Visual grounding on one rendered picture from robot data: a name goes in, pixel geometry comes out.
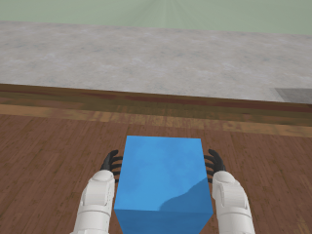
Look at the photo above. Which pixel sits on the carton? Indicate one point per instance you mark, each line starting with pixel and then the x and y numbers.
pixel 163 186

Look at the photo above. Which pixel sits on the robot left forearm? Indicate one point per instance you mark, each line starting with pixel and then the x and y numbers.
pixel 95 206

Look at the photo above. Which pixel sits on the robot right forearm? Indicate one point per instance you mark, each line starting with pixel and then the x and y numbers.
pixel 232 207

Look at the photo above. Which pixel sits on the robot left hand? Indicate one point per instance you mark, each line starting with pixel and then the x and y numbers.
pixel 108 166

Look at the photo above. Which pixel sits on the robot right hand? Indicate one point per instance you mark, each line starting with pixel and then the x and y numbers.
pixel 217 165

